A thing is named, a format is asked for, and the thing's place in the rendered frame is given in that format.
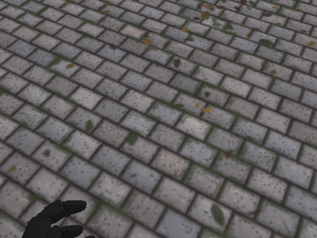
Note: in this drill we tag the left robot hand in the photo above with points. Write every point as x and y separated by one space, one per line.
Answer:
40 226

